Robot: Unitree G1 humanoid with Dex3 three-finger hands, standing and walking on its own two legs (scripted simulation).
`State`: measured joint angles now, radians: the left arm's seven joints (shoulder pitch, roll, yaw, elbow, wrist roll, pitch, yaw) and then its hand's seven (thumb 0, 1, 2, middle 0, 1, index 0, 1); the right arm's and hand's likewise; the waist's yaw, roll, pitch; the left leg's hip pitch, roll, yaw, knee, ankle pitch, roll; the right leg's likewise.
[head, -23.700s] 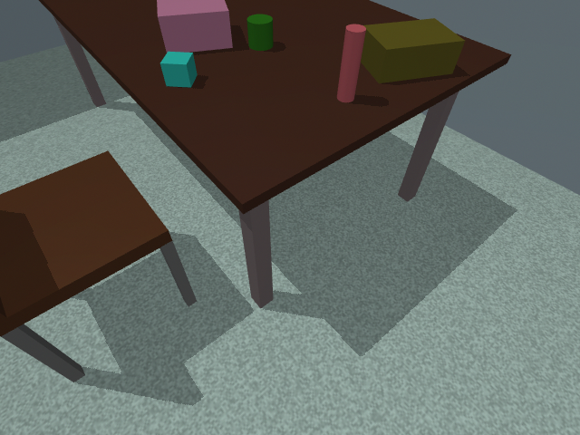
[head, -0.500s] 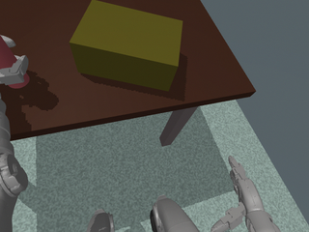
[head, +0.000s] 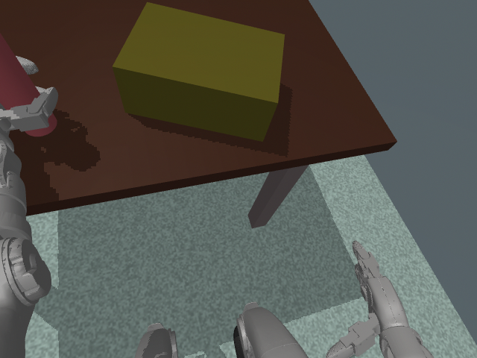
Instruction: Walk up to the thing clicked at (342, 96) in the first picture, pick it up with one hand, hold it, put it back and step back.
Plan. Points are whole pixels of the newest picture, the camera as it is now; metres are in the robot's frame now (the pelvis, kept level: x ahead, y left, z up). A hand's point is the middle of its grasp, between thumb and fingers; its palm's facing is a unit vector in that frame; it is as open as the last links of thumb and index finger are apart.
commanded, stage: open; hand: left
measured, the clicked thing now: (8, 81) +0.52 +0.24 +0.12
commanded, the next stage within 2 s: withdraw in 0.34 s
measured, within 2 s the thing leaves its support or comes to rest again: neither
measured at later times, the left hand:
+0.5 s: hand (29, 95) +0.52 +0.23 +0.09, palm faces +0.22 -0.97 +0.01, open 15.3 cm
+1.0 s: hand out of the picture +0.51 +0.32 +0.19, palm faces +0.34 -0.93 -0.15, open 17.6 cm
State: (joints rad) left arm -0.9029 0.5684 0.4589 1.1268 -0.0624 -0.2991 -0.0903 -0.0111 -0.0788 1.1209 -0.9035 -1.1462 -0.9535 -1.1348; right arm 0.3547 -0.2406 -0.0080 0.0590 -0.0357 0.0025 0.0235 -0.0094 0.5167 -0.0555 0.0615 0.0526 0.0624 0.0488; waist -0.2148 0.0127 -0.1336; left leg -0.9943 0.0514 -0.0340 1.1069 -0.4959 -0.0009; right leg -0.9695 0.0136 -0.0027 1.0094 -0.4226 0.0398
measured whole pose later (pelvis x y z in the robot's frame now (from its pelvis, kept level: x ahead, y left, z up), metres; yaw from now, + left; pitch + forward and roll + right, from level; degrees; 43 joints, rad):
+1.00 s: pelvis +0.01 +0.00 +0.03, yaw +0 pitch +18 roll -3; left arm -1.00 0.82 0.47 1.24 0.03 -0.10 -0.16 -0.01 -0.58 0.04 -0.06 -0.06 -0.06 -0.05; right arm 0.35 -0.26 0.01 0.14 0.02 0.03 0.00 -0.01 0.55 -0.05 0.06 0.05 0.06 0.05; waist -0.16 0.03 -0.13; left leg -0.80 0.05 -0.02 0.94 -0.45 0.00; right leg -0.78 0.01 0.01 0.86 -0.38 0.04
